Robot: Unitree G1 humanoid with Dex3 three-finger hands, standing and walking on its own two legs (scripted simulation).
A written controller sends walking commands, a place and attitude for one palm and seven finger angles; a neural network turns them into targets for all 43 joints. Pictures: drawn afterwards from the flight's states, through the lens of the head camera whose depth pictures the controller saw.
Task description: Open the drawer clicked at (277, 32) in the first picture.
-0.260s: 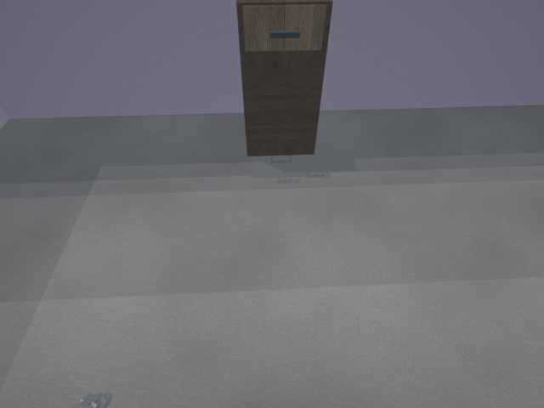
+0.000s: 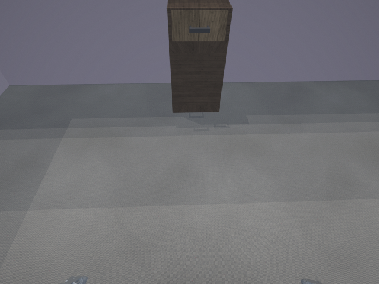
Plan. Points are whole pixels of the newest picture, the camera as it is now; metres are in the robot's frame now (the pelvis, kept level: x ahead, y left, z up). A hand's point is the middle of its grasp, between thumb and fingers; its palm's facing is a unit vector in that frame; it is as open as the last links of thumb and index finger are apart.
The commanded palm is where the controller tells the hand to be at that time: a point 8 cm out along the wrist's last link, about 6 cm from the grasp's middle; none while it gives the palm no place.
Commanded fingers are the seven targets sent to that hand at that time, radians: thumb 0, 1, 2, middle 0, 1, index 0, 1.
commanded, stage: stand and wait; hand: left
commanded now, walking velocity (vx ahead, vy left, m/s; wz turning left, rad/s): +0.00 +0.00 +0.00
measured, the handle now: (199, 28) +1.53 +0.03 -0.07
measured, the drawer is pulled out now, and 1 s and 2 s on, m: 0.00 0.00 0.00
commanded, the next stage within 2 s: look at it before walking up in 0.56 s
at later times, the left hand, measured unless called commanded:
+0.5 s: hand out of the picture +0.05 +0.25 -0.15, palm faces -0.03 -0.94 -0.34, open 7.3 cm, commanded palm none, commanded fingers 0.00 0.90 0.90 -0.20 -0.30 -0.20 -0.30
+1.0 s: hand out of the picture +0.05 +0.25 -0.15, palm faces -0.04 -0.94 -0.33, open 7.3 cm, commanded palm none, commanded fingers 0.00 0.90 0.90 -0.20 -0.30 -0.20 -0.30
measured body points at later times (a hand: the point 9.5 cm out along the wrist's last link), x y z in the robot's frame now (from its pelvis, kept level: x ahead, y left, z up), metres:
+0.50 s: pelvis -0.02 +0.00 +0.00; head -0.02 +0.00 +0.45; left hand +0.05 +0.29 -0.13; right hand +0.05 -0.30 -0.13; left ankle -0.02 +0.13 -0.74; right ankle -0.02 -0.12 -0.74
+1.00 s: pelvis -0.02 +0.00 +0.01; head -0.02 +0.01 +0.46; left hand +0.05 +0.30 -0.13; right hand +0.05 -0.29 -0.13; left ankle -0.02 +0.13 -0.74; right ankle -0.02 -0.12 -0.74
